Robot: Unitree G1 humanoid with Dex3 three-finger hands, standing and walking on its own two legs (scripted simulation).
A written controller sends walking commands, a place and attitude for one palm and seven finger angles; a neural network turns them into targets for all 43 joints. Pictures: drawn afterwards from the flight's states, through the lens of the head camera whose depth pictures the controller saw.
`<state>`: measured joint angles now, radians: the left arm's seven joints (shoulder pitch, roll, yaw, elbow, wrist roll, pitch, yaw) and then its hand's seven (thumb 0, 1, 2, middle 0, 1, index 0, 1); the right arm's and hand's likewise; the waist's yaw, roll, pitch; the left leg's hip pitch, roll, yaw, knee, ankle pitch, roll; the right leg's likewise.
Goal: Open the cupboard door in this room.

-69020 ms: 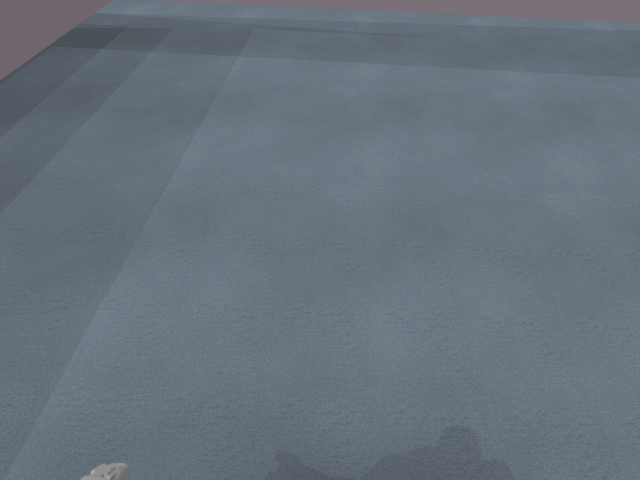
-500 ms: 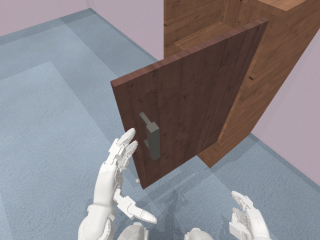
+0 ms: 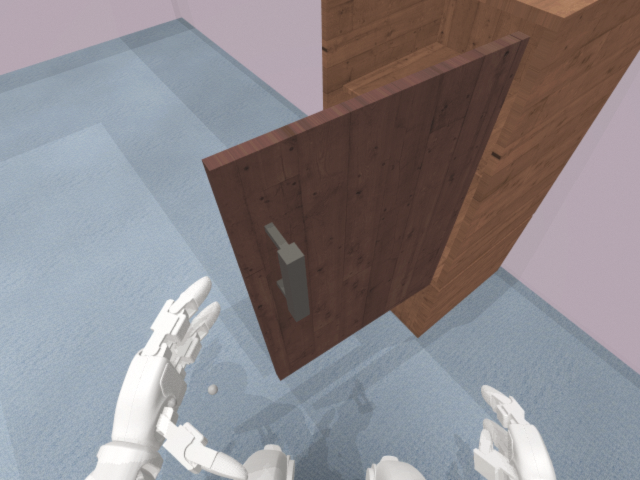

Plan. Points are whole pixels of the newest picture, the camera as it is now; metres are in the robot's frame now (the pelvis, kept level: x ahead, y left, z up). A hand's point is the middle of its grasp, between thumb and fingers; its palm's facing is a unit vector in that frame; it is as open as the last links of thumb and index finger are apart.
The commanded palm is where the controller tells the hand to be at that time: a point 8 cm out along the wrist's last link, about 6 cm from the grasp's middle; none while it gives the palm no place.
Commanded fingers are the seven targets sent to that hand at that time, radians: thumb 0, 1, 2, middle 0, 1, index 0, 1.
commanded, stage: draw the hand back to the body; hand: left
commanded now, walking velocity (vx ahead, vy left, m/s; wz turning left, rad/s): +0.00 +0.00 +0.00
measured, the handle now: (286, 274) +0.35 +0.06 +0.07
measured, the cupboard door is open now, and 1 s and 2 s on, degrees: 85 85 85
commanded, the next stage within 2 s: step back with the hand held close in 1.66 s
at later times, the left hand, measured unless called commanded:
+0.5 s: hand (143, 380) +0.20 +0.17 +0.12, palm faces -0.08 -1.00 -0.06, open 16.3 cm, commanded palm +0.17 +0.23 +0.14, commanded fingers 0.00 -0.43 0.33 -0.15 -0.30 -0.15 -0.30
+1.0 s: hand (11, 328) +0.22 +0.25 +0.19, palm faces +0.31 -0.87 -0.38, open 12.5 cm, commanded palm +0.17 +0.30 +0.22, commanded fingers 0.00 0.44 0.70 -0.18 -0.30 -0.18 -0.30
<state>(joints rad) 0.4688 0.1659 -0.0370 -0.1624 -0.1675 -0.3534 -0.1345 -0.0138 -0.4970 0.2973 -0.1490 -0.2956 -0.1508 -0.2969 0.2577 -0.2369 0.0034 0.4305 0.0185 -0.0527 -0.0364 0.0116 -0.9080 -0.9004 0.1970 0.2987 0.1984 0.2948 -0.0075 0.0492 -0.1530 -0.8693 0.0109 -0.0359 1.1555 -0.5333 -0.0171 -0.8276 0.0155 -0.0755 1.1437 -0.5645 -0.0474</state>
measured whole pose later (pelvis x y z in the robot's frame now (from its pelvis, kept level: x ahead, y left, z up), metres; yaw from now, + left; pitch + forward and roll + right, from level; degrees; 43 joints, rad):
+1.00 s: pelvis +0.03 +0.03 +0.08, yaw +0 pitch +0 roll -1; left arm 0.53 0.31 0.16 -0.41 -0.04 -0.01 0.14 -0.01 0.12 0.56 -0.18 -0.30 -0.18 -0.30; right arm 0.24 -0.22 0.07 0.55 0.02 -0.09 -0.10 0.01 -0.91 -0.90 0.20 0.30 0.20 0.30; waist 0.05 0.07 -0.05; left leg -0.28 -0.02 0.00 0.63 -0.35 0.03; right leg -0.23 -0.01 -0.03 0.59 -0.35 0.00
